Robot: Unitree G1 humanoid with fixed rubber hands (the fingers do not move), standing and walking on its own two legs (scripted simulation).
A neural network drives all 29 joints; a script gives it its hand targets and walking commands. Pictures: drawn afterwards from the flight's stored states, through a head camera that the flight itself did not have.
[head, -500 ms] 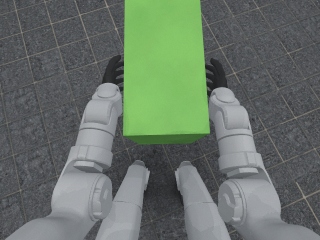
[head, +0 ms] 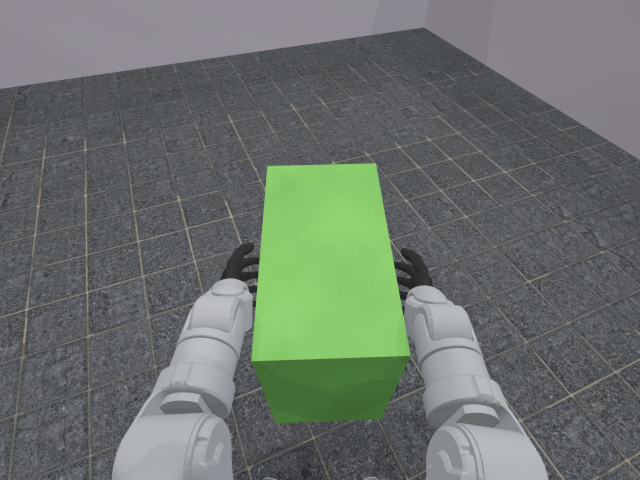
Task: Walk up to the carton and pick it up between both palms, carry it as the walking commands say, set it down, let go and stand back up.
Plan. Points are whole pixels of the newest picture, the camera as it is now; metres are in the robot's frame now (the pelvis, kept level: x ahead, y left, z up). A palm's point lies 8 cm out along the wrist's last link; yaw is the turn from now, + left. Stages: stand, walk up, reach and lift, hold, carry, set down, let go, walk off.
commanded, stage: reach and lift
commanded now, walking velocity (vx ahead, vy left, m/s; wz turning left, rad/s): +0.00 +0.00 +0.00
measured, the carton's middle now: (325, 295) +0.39 +0.00 -0.01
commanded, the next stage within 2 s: hold in 1.36 s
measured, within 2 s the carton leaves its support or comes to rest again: neither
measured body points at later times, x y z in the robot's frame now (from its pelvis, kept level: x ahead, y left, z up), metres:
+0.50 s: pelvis +0.05 +0.00 +0.02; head -0.01 +0.00 +0.47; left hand +0.35 +0.13 +0.06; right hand +0.35 -0.13 +0.06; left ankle +0.08 +0.13 -0.71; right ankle +0.08 -0.13 -0.71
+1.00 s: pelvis +0.03 +0.00 +0.02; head -0.02 +0.00 +0.47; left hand +0.35 +0.13 +0.05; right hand +0.34 -0.13 +0.05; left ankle +0.08 +0.13 -0.71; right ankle +0.08 -0.13 -0.71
